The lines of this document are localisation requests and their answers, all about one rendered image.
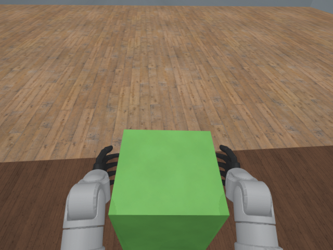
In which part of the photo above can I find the right robot forearm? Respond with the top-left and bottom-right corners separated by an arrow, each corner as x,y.
225,168 -> 283,250

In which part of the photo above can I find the left robot hand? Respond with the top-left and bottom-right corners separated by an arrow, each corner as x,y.
93,145 -> 119,185

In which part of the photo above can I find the right robot hand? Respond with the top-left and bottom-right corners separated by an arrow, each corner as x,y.
215,145 -> 240,186

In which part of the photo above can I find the carton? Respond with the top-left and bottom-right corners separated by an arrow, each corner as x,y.
108,130 -> 230,250

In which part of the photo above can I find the left robot forearm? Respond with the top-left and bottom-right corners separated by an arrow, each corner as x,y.
60,169 -> 111,250

